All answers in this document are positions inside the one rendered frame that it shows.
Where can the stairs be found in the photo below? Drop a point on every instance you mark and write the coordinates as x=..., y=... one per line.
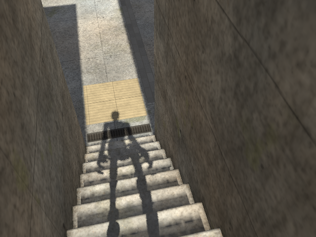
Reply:
x=129, y=188

